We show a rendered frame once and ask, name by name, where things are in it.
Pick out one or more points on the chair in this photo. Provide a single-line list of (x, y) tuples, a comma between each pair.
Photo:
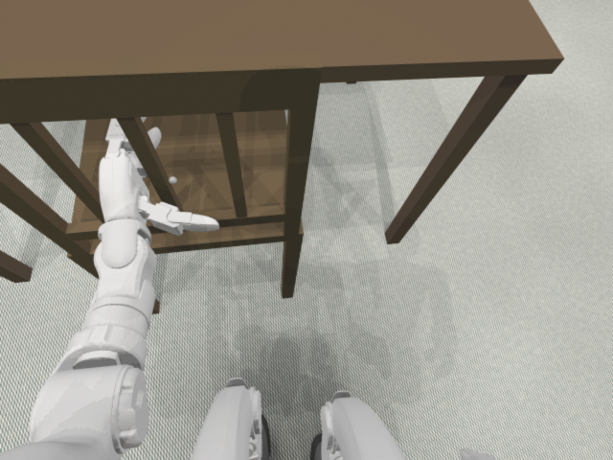
[(224, 137)]

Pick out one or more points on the table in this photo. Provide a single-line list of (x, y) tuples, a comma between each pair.
[(503, 41)]

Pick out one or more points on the robot left forearm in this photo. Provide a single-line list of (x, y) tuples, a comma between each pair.
[(116, 324)]

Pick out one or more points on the left robot upper arm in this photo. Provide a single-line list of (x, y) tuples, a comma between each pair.
[(88, 414)]

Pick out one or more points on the robot left hand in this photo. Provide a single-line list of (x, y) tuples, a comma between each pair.
[(121, 182)]

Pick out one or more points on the left robot thigh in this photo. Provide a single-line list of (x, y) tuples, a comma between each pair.
[(234, 417)]

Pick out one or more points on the robot right shin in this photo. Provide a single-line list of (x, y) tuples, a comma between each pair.
[(325, 452)]

